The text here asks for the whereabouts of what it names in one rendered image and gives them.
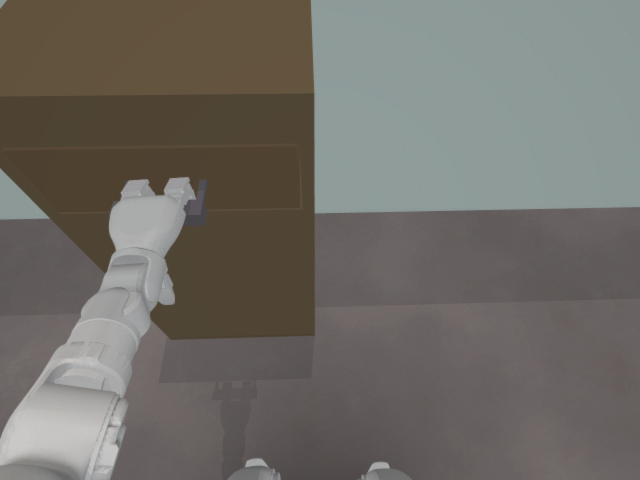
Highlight left robot shin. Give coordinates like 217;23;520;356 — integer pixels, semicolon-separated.
245;458;270;469

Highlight drawer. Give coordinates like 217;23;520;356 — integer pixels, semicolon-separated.
2;144;300;212

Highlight robot left forearm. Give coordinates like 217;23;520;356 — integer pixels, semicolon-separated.
0;247;166;466

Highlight handle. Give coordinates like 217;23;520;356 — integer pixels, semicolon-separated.
109;180;208;226

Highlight left robot upper arm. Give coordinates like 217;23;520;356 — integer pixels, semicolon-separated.
0;382;129;480

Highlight cabinet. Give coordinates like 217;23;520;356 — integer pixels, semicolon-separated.
0;0;315;340

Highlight robot shin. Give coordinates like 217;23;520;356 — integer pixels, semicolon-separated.
367;462;390;473
245;458;270;469

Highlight right robot shin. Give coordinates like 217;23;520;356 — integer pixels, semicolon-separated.
367;462;390;473

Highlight robot left hand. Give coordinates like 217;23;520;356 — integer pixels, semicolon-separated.
109;177;196;305

